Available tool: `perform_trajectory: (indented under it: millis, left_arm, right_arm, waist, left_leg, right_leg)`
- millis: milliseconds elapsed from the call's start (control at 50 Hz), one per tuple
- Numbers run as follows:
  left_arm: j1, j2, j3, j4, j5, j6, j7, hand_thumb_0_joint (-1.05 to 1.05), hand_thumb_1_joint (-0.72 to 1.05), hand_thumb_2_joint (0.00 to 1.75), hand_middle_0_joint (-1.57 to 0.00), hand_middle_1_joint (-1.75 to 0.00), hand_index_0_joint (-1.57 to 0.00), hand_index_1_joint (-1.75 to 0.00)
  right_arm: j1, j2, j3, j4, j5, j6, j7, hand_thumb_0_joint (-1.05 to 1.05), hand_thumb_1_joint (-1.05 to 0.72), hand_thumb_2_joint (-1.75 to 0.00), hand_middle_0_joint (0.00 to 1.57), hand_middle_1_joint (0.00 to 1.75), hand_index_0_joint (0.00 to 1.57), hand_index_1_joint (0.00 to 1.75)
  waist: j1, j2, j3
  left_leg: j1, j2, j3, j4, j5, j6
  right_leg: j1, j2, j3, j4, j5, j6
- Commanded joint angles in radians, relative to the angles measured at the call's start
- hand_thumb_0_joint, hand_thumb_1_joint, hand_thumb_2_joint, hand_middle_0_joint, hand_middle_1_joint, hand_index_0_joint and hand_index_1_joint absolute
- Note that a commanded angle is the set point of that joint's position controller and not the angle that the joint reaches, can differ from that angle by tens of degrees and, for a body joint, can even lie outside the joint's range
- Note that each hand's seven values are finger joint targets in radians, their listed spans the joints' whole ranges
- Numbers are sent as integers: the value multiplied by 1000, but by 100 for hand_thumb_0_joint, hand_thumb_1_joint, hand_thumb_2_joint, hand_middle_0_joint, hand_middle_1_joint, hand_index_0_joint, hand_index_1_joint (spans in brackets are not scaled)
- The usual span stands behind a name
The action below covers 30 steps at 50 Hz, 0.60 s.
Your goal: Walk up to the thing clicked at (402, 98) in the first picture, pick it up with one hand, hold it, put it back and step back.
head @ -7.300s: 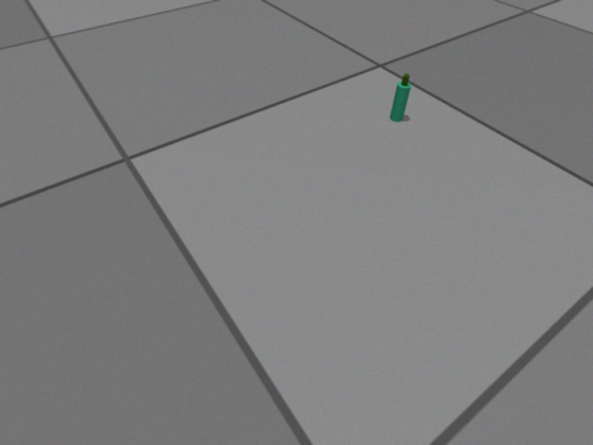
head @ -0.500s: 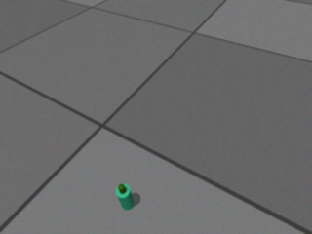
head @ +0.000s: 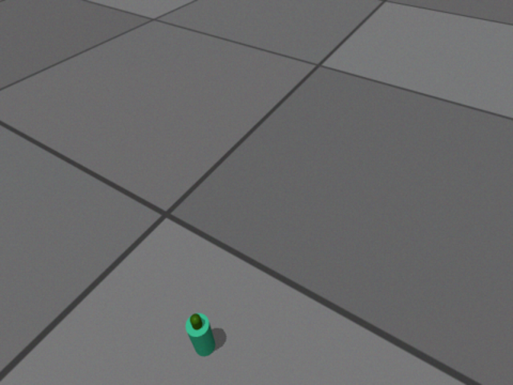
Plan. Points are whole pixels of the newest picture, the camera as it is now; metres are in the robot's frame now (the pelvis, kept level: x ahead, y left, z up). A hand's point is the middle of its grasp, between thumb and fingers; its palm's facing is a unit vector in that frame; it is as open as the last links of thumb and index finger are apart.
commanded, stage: walk up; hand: left
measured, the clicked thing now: (200, 332) +0.42 +0.21 -0.64
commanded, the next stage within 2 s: stand in 0.64 s
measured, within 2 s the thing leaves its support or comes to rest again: neither
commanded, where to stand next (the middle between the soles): +0.08 +0.00 m, yaw +1 degrees
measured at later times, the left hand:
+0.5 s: hand out of the picture +0.09 +0.25 -0.16, palm faces -0.01 -0.94 -0.33, open 7.4 cm
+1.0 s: hand out of the picture +0.10 +0.25 -0.15, palm faces -0.01 -0.94 -0.34, open 7.4 cm
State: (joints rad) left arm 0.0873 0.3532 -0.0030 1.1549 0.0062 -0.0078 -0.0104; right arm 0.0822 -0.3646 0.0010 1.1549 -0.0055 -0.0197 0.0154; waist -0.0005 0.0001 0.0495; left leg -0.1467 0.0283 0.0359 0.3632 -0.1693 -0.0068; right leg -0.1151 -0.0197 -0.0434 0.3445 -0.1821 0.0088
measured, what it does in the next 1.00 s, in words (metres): stands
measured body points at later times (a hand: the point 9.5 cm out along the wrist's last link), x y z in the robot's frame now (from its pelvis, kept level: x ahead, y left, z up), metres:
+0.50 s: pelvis +0.01 +0.00 +0.00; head +0.02 +0.00 +0.45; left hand +0.09 +0.30 -0.13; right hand +0.08 -0.30 -0.13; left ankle +0.02 +0.12 -0.75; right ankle +0.01 -0.12 -0.75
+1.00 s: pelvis +0.02 +0.00 +0.00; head +0.03 +0.00 +0.45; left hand +0.10 +0.30 -0.13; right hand +0.10 -0.30 -0.13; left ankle +0.02 +0.12 -0.75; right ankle +0.01 -0.12 -0.75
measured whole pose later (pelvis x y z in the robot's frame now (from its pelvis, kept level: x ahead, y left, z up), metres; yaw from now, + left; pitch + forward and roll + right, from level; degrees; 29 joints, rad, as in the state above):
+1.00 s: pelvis +0.02 +0.00 +0.00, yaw +0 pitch -2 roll +0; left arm 0.08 0.35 0.00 1.15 0.01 -0.01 0.00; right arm 0.07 -0.35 0.01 1.15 -0.01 -0.01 0.01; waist 0.00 0.00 0.05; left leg -0.11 0.02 0.03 0.30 -0.16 -0.01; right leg -0.08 -0.02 -0.05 0.30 -0.18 0.01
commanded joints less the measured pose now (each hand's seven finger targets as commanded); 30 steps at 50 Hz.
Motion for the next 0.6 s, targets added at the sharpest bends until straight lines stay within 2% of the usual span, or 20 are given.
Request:
perform_trajectory:
  millis: [0, 60, 360, 460, 580]
  left_arm:
    - [-56, 205, 43, -54, 0, -27, 11, 0, 90, 90, -20, -30, -20, -30]
    - [-62, 205, 45, -53, 1, -25, 10, 0, 90, 90, -20, -30, -20, -30]
    - [-48, 199, 51, -48, 4, -21, 11, 0, 90, 90, -20, -30, -20, -30]
    - [-53, 196, 51, -58, 3, -23, 12, 0, 90, 90, -20, -30, -20, -30]
    - [-51, 199, 53, -53, 5, -20, 14, 0, 90, 90, -20, -30, -20, -30]
  right_arm:
    - [-51, -210, -41, -57, 0, -20, -18, 0, -90, -90, 20, 30, 20, 30]
    - [-45, -210, -40, -49, -1, -20, -19, 0, -90, -90, 20, 30, 20, 30]
    - [-45, -196, -41, -49, -2, -22, -22, 0, -90, -90, 20, 30, 20, 30]
    - [-29, -195, -42, -47, -4, -21, -23, 0, -90, -90, 20, 30, 20, 30]
    - [-38, -193, -42, -52, -3, -19, -24, 0, -90, -90, 20, 30, 20, 30]
  waist:
    - [-5, -3, -75]
    - [-6, 6, -70]
    - [-1, 1, -68]
    - [-4, 7, -95]
    - [-3, 7, -74]
  left_leg:
    - [35, 101, -101, -69, 78, 30]
    - [22, 102, -103, -85, 50, 28]
    - [18, 99, -110, -98, 96, 26]
    - [32, 101, -103, -92, 128, 25]
    - [23, 96, -107, -91, 134, 25]
  right_leg:
    - [-20, -112, 102, -85, 71, -27]
    - [-10, -113, 103, -88, 57, -28]
    - [12, -108, 89, -80, 82, -20]
    - [37, -113, 91, -77, 114, -21]
    - [29, -109, 88, -76, 111, -20]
